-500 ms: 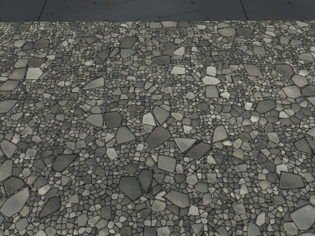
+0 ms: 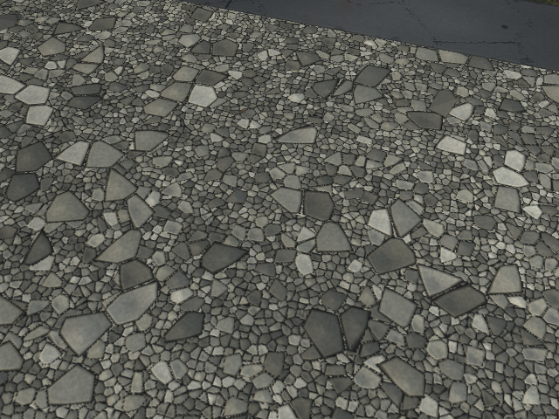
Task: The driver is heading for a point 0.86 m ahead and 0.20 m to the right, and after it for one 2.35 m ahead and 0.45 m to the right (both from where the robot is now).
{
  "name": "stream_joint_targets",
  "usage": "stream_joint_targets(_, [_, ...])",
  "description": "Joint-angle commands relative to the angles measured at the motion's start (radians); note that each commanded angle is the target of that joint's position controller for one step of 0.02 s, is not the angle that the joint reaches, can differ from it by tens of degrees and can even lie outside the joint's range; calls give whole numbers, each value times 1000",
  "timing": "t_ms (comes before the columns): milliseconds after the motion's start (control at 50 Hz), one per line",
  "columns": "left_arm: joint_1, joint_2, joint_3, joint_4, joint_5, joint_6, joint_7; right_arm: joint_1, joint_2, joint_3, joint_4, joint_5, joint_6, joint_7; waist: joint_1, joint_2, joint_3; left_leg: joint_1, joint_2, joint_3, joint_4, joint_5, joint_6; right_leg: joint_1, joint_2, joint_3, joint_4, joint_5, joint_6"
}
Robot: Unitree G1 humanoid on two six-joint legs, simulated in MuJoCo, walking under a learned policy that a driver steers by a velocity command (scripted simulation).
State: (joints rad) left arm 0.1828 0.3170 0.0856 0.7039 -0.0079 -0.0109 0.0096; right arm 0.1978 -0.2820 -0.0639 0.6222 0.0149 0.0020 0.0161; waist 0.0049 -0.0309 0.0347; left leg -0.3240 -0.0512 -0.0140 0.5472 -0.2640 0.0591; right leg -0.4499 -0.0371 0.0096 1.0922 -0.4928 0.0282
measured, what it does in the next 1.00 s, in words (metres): walks ahead, turning right: right foot, then left foot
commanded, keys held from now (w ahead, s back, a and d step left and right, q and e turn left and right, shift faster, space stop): w+e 0.78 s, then w+q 0.22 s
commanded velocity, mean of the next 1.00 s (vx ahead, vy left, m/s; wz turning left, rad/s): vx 0.43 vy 0.00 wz -0.29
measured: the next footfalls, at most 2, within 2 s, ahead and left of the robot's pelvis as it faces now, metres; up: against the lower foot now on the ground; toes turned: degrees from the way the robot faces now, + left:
right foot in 0.46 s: +0.26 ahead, -0.19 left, +0.00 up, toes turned -11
left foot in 0.94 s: +0.62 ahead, -0.10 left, +0.00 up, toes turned -23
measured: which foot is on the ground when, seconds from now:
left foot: down 0.00-0.46, up 0.48-0.92, down 0.94-1.00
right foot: up 0.00-0.44, down 0.46-0.96, up 0.98-1.00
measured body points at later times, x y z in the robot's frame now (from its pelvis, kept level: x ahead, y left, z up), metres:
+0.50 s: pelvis +0.17 -0.08 -0.01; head +0.20 -0.10 +0.44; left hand +0.41 +0.15 -0.09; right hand +0.17 -0.38 -0.14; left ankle +0.02 +0.09 -0.69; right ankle +0.23 -0.18 -0.73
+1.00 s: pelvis +0.46 -0.13 -0.01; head +0.48 -0.14 +0.44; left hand +0.59 +0.13 -0.13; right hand +0.57 -0.44 -0.09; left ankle +0.58 -0.08 -0.73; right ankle +0.24 -0.18 -0.69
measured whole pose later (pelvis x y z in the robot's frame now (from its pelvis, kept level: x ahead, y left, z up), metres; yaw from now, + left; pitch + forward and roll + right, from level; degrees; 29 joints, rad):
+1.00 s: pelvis +0.46 -0.13 -0.01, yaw -21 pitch +2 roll +1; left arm 0.37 0.31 0.06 0.77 -0.01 -0.03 0.02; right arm 0.08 -0.29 -0.04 0.68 0.00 -0.11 0.04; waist 0.05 -0.01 0.02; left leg -0.47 -0.06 0.02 0.54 -0.12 0.06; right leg -0.11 0.07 0.14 0.83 -0.47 -0.04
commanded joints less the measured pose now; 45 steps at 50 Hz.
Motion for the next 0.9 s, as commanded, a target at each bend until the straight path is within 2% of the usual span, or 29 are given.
stream_joint_targets(20, [-49,102,24,-72,6,-32,-7,10,-130,-28,-48,-13,-34,-18,-27,157,-48,197,264,-385,-355,-212,169,-225,-50,34,-31,161,-1])
stream_joint_targets(60, [-24,80,16,-48,-1,-40,-11,23,-135,-29,-34,-25,-51,-24,-25,149,-53,189,250,-308,-378,-128,162,-196,-50,21,-90,254,1])
stream_joint_targets(120, [-59,54,0,-50,-6,-42,-12,53,-148,-32,-6,-22,-72,-23,-47,136,-27,196,260,-238,-407,-81,152,-197,-56,22,-229,336,3])
stream_joint_targets(160, [-77,51,-5,-56,-11,-42,-15,72,-161,-37,14,-20,-79,-20,-60,137,-11,213,282,-219,-425,-75,155,-212,-60,29,-289,366,2])
stream_joint_targets(280, [-123,43,-14,-83,-17,-43,-32,106,-175,-47,69,-12,-84,-12,-88,109,35,290,326,-116,-435,3,150,-251,-57,39,-402,382,-15])
stream_joint_targets(360, [-154,37,-22,-117,-17,-45,-49,118,-184,-54,97,1,-76,-9,-95,110,46,325,336,-42,-391,84,126,-208,-48,-5,-458,325,-52])
stream_joint_targets(400, [-132,50,-18,-129,-16,-45,-56,107,-203,-60,102,9,-66,-11,-71,117,30,330,336,-11,-324,215,105,-133,-18,-50,-483,281,-86])
stream_joint_targets(420, [-69,64,-8,-119,-14,-45,-57,81,-213,-61,97,12,-61,-14,-24,113,-9,304,314,35,-226,398,81,-15,22,-90,-523,294,-107])
stream_joint_targets(440, [52,104,17,-86,-14,-45,-52,85,-195,-54,96,8,-57,-19,34,84,-88,253,267,103,-39,583,47,180,74,-115,-557,315,-133])
stream_joint_targets(460, [237,178,52,-47,-21,-40,-41,89,-158,-37,79,-9,-61,-28,114,18,-197,78,216,157,238,534,-10,462,18,15,-558,308,-184])
stream_joint_targets(480, [301,317,76,-47,-22,-42,-32,123,-47,4,5,-43,-84,-23,76,-283,-272,-362,26,142,640,-131,-100,762,-256,599,-694,131,-373])
stream_joint_targets(500, [315,229,48,-66,-20,-53,-36,78,-106,-4,19,-16,-117,-14,117,-196,-354,-497,14,-75,785,-286,-90,830,-308,812,-824,11,-411])
stream_joint_targets(520, [269,175,31,-69,-9,-59,-35,15,-166,-17,-2,22,-137,-1,118,-139,-231,-580,69,-83,802,-206,-64,763,-288,674,-822,68,-372])
stream_joint_targets(540, [222,151,23,-79,-7,-60,-33,-7,-157,-10,-4,14,-146,-1,92,-53,-175,-543,113,-76,737,-126,-48,653,-245,556,-808,159,-340])
stream_joint_targets(560, [165,129,15,-90,-6,-56,-31,-22,-152,-11,-4,-14,-149,-5,59,4,-119,-492,140,-71,646,-70,-51,534,-210,476,-817,263,-319])
stream_joint_targets(580, [125,110,4,-105,4,-56,-27,-17,-150,-17,-4,-28,-142,-7,25,-3,-94,-426,156,-75,595,-26,-55,448,-179,423,-844,343,-309])
stream_joint_targets(600, [102,118,5,-113,9,-55,-23,-5,-145,-17,-5,-29,-133,-5,4,-37,-80,-385,153,-71,565,-12,-68,389,-171,409,-862,414,-321])
stream_joint_targets(640, [94,123,6,-104,1,-59,-14,11,-127,-13,7,-33,-115,-4,-15,-27,-59,-356,142,-49,491,16,-98,315,-144,336,-879,520,-322])
stream_joint_targets(680, [114,140,12,-86,-7,-60,-3,-57,-104,-3,-8,-36,-106,-7,-1,-13,-24,-356,122,-33,355,119,-122,268,-110,280,-890,561,-303])
stream_joint_targets(740, [155,149,16,-58,-14,-54,8,-177,-66,12,-31,-29,-111,-1,40,-40,-9,-263,74,-25,117,313,-131,217,-55,230,-872,520,-252])
stream_joint_targets(780, [193,155,20,-39,-20,-49,12,-242,-68,13,-44,-18,-116,6,65,-46,-4,-213,49,-27,32,370,-127,217,-64,259,-862,476,-239])
stream_joint_targets(840, [227,131,12,-5,-18,-48,14,-253,-87,8,-37,-11,-126,22,75,-63,-6,-214,68,-43,-41,403,-89,341,-122,283,-824,463,-225])
stream_joint_targets(880, [230,136,15,11,-10,-41,13,-244,-101,1,-37,-10,-127,26,66,-79,6,-232,73,-33,-54,313,-50,430,-162,289,-790,557,-211])
stream_joint_targets(900, [226,139,17,15,-8,-37,12,-226,-112,-4,-35,-9,-127,25,57,-85,0,-211,62,-11,-60,251,-27,466,-165,279,-755,669,-202])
